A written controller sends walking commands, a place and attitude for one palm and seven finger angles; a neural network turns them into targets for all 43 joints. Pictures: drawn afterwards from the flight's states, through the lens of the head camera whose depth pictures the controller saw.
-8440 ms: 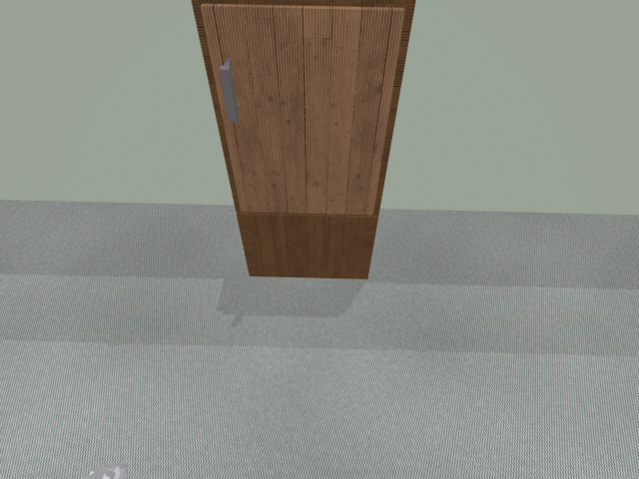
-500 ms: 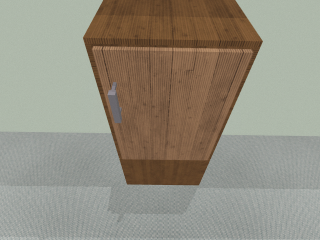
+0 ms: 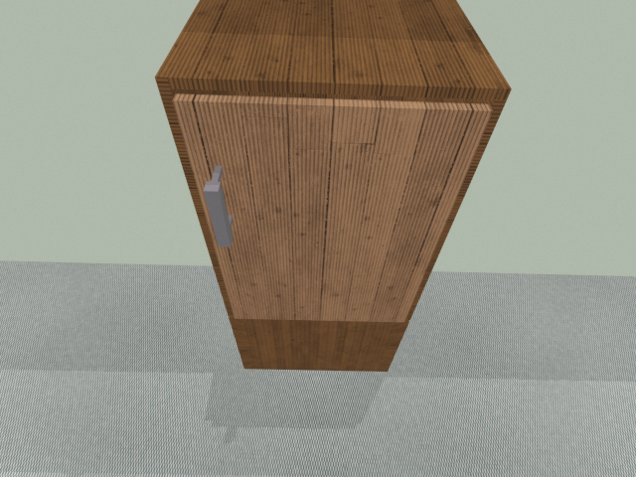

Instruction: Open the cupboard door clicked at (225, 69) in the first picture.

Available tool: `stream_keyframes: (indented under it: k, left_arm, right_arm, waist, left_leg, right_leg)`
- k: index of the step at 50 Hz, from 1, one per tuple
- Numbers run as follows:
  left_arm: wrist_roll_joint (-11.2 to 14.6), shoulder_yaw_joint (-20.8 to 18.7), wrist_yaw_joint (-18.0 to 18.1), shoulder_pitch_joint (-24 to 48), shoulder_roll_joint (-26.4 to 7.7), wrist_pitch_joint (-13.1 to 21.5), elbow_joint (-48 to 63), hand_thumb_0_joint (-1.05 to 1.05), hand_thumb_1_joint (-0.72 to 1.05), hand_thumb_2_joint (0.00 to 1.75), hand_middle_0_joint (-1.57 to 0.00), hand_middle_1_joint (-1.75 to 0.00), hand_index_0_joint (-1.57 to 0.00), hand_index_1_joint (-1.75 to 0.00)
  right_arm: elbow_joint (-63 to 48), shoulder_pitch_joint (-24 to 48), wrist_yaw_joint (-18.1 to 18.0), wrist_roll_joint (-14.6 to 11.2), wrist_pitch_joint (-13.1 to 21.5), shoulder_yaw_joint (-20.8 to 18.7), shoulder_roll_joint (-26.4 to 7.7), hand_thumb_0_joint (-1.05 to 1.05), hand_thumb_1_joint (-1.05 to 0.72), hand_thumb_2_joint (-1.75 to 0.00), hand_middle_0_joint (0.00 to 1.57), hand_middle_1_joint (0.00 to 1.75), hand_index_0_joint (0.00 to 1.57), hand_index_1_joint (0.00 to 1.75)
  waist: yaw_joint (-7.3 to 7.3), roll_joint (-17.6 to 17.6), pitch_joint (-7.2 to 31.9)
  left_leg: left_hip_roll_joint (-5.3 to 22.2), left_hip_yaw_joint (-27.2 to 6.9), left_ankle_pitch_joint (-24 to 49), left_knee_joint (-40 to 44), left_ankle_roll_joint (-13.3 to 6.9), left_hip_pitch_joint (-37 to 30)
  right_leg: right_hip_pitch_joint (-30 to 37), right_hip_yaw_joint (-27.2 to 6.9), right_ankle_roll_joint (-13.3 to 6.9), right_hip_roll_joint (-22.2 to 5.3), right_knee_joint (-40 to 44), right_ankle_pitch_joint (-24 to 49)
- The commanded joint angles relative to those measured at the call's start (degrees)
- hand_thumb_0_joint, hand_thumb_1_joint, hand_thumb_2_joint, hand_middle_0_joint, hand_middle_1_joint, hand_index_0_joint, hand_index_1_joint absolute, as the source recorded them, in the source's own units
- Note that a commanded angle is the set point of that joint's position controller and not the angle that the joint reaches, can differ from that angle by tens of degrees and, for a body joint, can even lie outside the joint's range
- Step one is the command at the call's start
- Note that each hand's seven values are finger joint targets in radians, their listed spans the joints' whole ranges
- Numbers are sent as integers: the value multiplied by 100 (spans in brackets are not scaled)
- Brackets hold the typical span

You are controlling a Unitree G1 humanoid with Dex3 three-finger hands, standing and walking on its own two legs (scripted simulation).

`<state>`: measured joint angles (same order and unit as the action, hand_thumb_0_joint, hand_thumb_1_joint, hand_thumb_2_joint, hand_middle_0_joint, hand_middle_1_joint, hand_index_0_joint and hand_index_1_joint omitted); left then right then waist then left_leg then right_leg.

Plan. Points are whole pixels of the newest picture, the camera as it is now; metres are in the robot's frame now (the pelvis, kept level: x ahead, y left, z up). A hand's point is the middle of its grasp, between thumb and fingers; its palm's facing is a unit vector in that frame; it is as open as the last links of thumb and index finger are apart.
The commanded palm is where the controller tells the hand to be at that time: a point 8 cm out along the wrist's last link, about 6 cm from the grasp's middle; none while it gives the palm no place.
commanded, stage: look again from close up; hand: left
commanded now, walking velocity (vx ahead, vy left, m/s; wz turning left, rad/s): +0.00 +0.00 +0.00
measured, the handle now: (221, 207) +0.49 +0.19 +0.03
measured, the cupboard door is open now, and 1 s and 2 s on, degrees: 0 0 0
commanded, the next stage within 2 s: come to a stop and stand still in 0.10 s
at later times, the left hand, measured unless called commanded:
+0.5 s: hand out of the picture -0.01 +0.16 -0.18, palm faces +0.02 -0.98 -0.19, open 7.4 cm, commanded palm none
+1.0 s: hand out of the picture -0.10 +0.16 -0.18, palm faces +0.07 -0.99 -0.16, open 7.4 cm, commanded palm none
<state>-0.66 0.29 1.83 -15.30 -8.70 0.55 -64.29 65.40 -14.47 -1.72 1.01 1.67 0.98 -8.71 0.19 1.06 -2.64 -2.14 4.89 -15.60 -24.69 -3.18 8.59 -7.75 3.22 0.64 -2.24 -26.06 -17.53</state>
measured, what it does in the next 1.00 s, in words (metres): shifts its weight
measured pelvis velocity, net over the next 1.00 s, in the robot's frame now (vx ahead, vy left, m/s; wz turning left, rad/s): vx -0.06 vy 0.00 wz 0.03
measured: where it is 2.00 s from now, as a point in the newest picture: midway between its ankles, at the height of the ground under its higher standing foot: outside the picture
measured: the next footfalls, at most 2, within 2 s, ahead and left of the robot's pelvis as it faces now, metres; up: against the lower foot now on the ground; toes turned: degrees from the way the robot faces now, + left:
none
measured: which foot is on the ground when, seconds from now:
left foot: down 0.00-1.00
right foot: down 0.00-1.00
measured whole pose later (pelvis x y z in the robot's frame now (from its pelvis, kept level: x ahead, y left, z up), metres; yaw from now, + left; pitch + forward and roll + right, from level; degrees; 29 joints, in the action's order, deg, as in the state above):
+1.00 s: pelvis -0.06 +0.00 +0.00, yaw +2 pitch -1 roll -1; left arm -0.9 0.4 1.6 -21.9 -8.4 0.0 -61.4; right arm 61.8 -19.9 -0.6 1.1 0.1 0.7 -8.0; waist 0.1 0.9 -0.2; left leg -1.9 3.2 -11.0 -26.5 -3.4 14.4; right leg -12.3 5.2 0.2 -2.2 -26.5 -12.8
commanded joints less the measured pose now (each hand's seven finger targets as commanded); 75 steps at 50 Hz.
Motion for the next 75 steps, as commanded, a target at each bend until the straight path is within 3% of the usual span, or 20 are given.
stream_keyframes:
  k: [1,4,9,16,17,18,19,20,21,24,27,28,32,36,44,51,58,75]
  left_arm:
    - [-16,-77,50,-404,-543,55,135,0,90,90,-20,-30,-20,-30]
    - [-17,-80,55,-418,-557,75,138,0,90,90,-20,-30,-20,-30]
    - [-14,-72,49,-423,-547,75,139,0,90,90,-20,-30,-20,-30]
    - [-8,-84,42,-432,-547,81,134,0,90,90,-20,-30,-20,-30]
    - [-82,-49,265,-868,-616,216,-19,0,90,90,-20,-30,-20,-30]
    - [-84,-91,242,-787,-837,317,99,0,90,90,-20,-30,-20,-30]
    - [-48,-97,228,-834,-781,340,233,0,90,90,-20,-30,-20,-30]
    - [-12,-79,214,-760,-699,328,284,0,90,90,-20,-30,-20,-30]
    - [14,-73,199,-771,-683,295,329,0,90,90,-20,-30,-20,-30]
    - [-11,-30,163,-597,-562,152,421,0,90,90,-20,-30,-20,-30]
    - [-13,-15,117,-517,-514,55,456,0,90,90,-20,-30,-20,-30]
    - [-28,-17,109,-516,-523,50,464,0,90,90,-20,-30,-20,-30]
    - [-34,-33,55,-508,-555,4,581,0,90,90,-20,-30,-20,-30]
    - [-45,-51,34,-596,-560,3,642,0,90,90,-20,-30,-20,-30]
    - [-51,-57,22,-857,-453,10,595,0,90,90,-20,-30,-20,-30]
    - [-32,-30,28,-1005,-318,52,423,0,90,90,-20,-30,-20,-30]
    - [-30,-19,54,-1092,-225,75,283,0,90,90,-20,-30,-20,-30]
    - [-27,-39,70,-1001,-156,84,295,0,90,90,-20,-30,-20,-30]
  right_arm:
    - [-139,-325,-54,-29,70,-110,-553,0,-90,-90,20,30,20,30]
    - [-139,-347,-56,-32,74,-117,-539,0,-90,-90,20,30,20,30]
    - [-113,-343,-49,-33,50,-108,-511,0,-90,-90,20,30,20,30]
    - [-107,-362,-44,-27,41,-108,-504,0,-90,-90,20,30,20,30]
    - [-522,115,14,-101,76,-119,-665,0,-90,-90,20,30,20,30]
    - [-716,-45,42,-95,76,-76,-507,0,-90,-90,20,30,20,30]
    - [-652,-598,26,-37,108,-111,-430,0,-90,-90,20,30,20,30]
    - [-627,-702,-7,-46,107,-144,-480,0,-90,-90,20,30,20,30]
    - [-660,-599,-31,-69,77,-158,-522,0,-90,-90,20,30,20,30]
    - [-709,-465,-50,-48,-8,-162,-543,0,-90,-90,20,30,20,30]
    - [-784,-305,-21,-47,-50,-156,-580,0,-90,-90,20,30,20,30]
    - [-781,-321,-5,-41,-41,-157,-576,0,-90,-90,20,30,20,30]
    - [-858,-276,43,-13,-89,-185,-652,0,-90,-90,20,30,20,30]
    - [-866,-386,54,-1,-85,-195,-694,0,-90,-90,20,30,20,30]
    - [-755,-561,51,-9,-65,-193,-628,0,-90,-90,20,30,20,30]
    - [-554,-699,36,-36,-42,-175,-483,0,-90,-90,20,30,20,30]
    - [-388,-762,15,-61,0,-157,-369,0,-90,-90,20,30,20,30]
    - [-304,-687,11,-53,-7,-163,-267,0,-90,-90,20,30,20,30]
  waist:
    - [38,-97,-57]
    - [34,-56,53]
    - [35,8,-125]
    - [46,-110,-97]
    - [178,-14,-178]
    - [-49,-14,189]
    - [-154,251,1003]
    - [-152,289,1412]
    - [-88,244,1325]
    - [-54,-205,309]
    - [-30,-58,-260]
    - [-11,-91,-263]
    - [-16,-92,-621]
    - [-20,-21,-434]
    - [21,-228,-336]
    - [10,-38,-324]
    - [22,-101,-220]
    - [20,-29,-283]
  left_leg:
    - [813,-736,1574,447,2,40]
    - [811,-733,1691,404,6,-27]
    - [799,-735,1402,444,27,89]
    - [782,-709,1249,451,49,89]
    - [828,-562,2114,-743,231,436]
    - [683,-462,1984,-763,291,419]
    - [614,-450,1583,-630,225,304]
    - [619,-468,2038,-566,187,217]
    - [648,-493,2235,-577,164,143]
    - [785,-655,2233,-362,128,259]
    - [801,-836,1180,51,66,607]
    - [805,-871,1097,118,43,645]
    - [692,-1011,-677,616,51,1085]
    - [692,-1092,-917,729,33,1131]
    - [736,-1185,-1119,881,16,1298]
    - [722,-1108,-760,790,38,1173]
    - [774,-1064,-376,764,44,1021]
    - [742,-948,-154,733,95,908]
  right_leg:
    - [-139,-424,-233,-466,362,1257]
    - [-75,-438,-250,-481,352,1461]
    - [-136,-437,-261,-490,433,1328]
    - [-153,-494,-300,-492,459,1200]
    - [-330,-770,-175,-738,384,3480]
    - [122,-689,-273,-945,55,5190]
    - [685,-609,-386,-952,-415,5661]
    - [996,-473,-381,-894,-656,5811]
    - [850,-470,-363,-832,-636,5371]
    - [-35,-401,-363,-618,-276,3028]
    - [-377,-443,-331,-433,120,1163]
    - [-343,-411,-316,-411,161,950]
    - [-664,-513,-321,-354,499,-380]
    - [-624,-485,-290,-350,541,-508]
    - [-523,-392,-263,-326,497,-336]
    - [-552,-450,-275,-389,568,-158]
    - [-406,-401,-272,-391,496,330]
    - [-454,-466,-271,-423,577,381]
